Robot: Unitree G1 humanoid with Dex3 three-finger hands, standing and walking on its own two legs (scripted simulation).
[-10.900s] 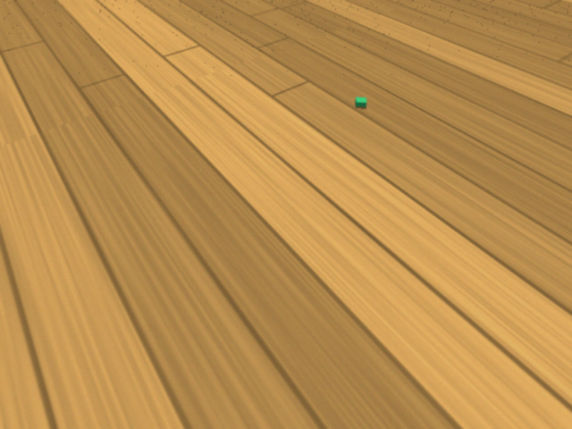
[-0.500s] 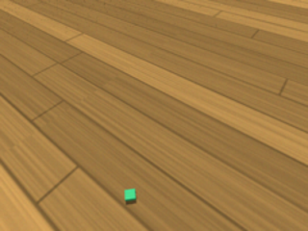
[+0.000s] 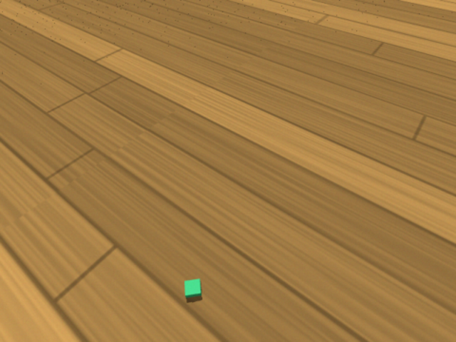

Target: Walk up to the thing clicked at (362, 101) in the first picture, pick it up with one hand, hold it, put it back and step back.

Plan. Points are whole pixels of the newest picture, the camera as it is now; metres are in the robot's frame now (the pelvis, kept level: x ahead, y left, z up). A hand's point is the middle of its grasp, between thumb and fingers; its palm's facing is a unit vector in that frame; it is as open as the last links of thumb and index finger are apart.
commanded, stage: stand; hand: left
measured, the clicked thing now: (192, 288) +0.45 +0.18 -0.77
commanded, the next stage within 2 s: walk up in 0.72 s
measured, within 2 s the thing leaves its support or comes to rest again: neither
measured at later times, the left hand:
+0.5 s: hand out of the picture +0.07 +0.25 -0.16, palm faces -0.03 -0.94 -0.35, open 7.4 cm
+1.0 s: hand out of the picture +0.06 +0.25 -0.16, palm faces -0.02 -0.94 -0.34, open 7.4 cm
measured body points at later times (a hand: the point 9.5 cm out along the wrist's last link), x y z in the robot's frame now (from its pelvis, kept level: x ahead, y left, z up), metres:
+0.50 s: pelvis +0.00 +0.00 +0.00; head +0.01 +0.00 +0.45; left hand +0.07 +0.30 -0.13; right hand +0.07 -0.30 -0.13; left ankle -0.01 +0.13 -0.75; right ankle -0.01 -0.13 -0.75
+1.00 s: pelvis -0.02 -0.01 +0.00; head +0.00 +0.00 +0.45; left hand +0.06 +0.30 -0.14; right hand +0.07 -0.32 -0.13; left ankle -0.01 +0.13 -0.75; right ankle -0.01 -0.13 -0.75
